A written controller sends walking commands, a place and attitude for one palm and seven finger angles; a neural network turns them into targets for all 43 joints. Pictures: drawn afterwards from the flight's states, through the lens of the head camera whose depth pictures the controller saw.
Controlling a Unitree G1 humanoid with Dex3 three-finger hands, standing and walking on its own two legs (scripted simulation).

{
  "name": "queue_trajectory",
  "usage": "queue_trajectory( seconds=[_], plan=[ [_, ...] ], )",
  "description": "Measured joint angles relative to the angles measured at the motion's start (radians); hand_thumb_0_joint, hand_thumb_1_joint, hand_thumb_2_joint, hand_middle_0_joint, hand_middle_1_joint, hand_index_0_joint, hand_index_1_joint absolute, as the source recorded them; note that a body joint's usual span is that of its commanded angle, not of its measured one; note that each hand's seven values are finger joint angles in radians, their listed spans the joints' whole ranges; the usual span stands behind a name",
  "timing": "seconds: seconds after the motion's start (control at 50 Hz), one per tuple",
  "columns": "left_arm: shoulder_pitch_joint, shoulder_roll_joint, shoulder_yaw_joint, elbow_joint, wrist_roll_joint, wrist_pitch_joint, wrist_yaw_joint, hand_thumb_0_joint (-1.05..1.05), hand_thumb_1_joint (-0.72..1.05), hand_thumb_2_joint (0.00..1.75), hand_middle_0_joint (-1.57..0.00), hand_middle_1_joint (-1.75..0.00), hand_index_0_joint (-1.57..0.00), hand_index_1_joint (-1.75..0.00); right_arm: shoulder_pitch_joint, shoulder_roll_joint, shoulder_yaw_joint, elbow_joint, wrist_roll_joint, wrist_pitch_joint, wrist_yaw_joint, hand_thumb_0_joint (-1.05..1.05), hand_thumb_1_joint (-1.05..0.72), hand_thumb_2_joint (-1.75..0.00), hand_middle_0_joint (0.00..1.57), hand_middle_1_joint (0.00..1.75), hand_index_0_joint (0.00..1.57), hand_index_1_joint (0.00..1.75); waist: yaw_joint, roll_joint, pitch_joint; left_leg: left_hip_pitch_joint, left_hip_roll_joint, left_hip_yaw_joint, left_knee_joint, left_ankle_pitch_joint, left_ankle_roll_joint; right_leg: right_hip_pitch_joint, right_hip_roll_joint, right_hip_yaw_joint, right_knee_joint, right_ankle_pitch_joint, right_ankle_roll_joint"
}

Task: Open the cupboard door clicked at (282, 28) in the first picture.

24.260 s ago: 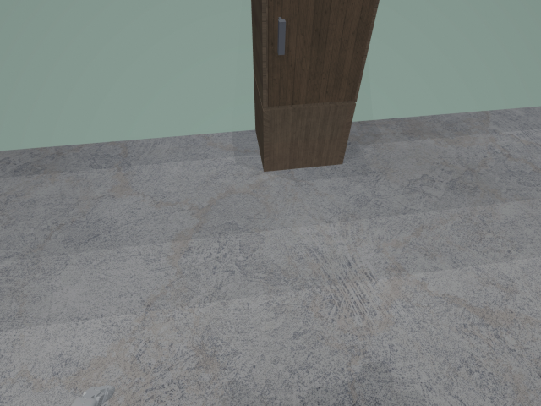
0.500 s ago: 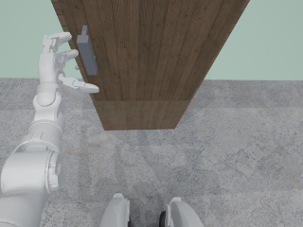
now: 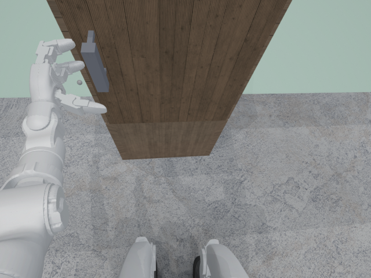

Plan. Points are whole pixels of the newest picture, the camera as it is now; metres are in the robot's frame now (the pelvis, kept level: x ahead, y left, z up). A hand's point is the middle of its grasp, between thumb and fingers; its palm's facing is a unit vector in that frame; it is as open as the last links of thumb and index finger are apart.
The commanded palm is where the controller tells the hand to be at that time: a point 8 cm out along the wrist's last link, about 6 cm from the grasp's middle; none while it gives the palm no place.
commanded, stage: move the hooked fingers beside the handle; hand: left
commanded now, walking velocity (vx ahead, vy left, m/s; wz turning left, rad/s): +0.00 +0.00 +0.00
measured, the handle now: (97, 62) +0.55 +0.18 +0.06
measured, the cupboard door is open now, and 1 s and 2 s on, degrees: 0 0 0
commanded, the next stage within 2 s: none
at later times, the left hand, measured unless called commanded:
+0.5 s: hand (85, 82) +0.49 +0.19 +0.06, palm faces +0.03 -1.00 -0.01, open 14.4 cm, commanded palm +0.47 +0.24 +0.06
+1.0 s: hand (67, 83) +0.49 +0.23 +0.06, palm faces +0.05 -1.00 -0.01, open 14.0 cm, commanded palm +0.48 +0.27 +0.06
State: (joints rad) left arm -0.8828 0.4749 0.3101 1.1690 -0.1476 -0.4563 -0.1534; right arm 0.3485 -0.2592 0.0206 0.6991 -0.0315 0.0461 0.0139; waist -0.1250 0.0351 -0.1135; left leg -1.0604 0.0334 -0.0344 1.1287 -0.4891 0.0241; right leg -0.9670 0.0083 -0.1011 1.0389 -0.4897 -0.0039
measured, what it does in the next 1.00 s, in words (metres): stands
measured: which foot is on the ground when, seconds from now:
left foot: down 0.00-1.00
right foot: down 0.00-1.00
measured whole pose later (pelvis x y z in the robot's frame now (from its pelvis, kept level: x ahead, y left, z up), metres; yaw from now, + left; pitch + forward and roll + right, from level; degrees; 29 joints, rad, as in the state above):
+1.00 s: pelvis -0.02 -0.01 -0.01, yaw -2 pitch +24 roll -4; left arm -0.88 0.63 0.49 1.19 -0.12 -0.41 -0.35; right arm 0.36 -0.29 0.05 0.65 0.00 0.05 -0.04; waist -0.16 0.03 -0.11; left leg -1.10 0.06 -0.01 1.16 -0.48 0.02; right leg -1.03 0.04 -0.07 1.08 -0.47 -0.01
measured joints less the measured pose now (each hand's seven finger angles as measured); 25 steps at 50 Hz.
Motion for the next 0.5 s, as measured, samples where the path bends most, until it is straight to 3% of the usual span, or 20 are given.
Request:
queue_trajectory(
  seconds=[0.32,0.5],
  plan=[
    [0.081,-0.009,0.065,-0.054,0.0,0.0,-0.06,-0.01,-0.49,0.3,-0.25,-1.18,-0.11,-1.12,0.006,0.001,0.004,-0.019,0.013,0.015,-0.009,0.0,-0.91,-0.89,0.2,0.3,0.2,0.3,0.002,0.002,-0.007,0.037,0.013,0.023,-0.02,-0.005,0.0,0.023,0.012,0.025,-0.014,0.003,0.002],
    [0.049,0.009,0.09,-0.018,0.031,-0.005,-0.1,-0.01,-0.5,0.29,-0.29,-1.2,-0.22,-1.17,-0.015,0.001,0.016,-0.04,0.021,0.017,-0.021,0.0,-0.91,-0.89,0.2,0.3,0.2,0.3,-0.015,-0.002,-0.005,0.035,0.018,0.031,-0.009,-0.004,-0.002,0.012,0.015,0.033,0.005,0.003,-0.002]
  ],
)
